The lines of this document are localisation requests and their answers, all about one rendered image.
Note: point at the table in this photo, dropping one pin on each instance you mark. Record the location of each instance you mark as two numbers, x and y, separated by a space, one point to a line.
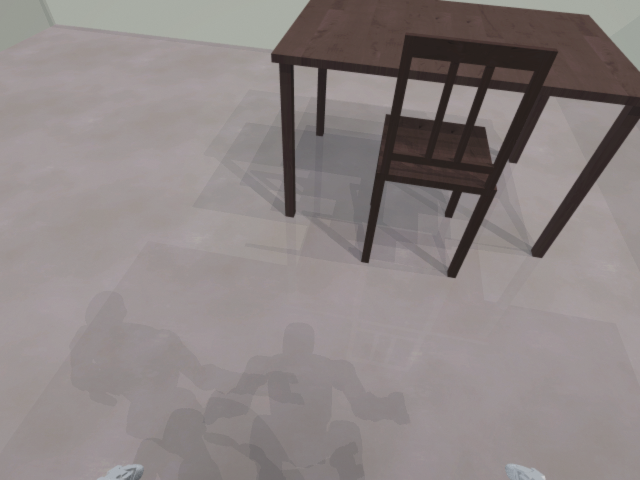
367 36

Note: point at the chair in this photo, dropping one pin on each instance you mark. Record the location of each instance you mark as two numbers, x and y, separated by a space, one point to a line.
452 156

